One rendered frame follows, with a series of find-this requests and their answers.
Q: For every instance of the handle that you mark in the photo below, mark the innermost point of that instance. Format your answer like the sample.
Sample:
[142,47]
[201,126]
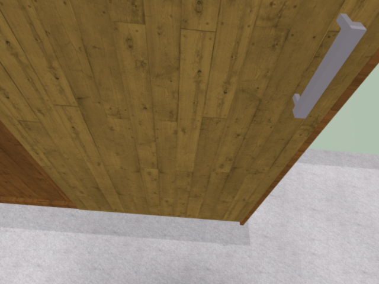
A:
[348,37]

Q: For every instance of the wardrobe door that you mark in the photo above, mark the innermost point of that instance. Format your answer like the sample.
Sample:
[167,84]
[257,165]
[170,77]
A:
[176,108]
[20,174]

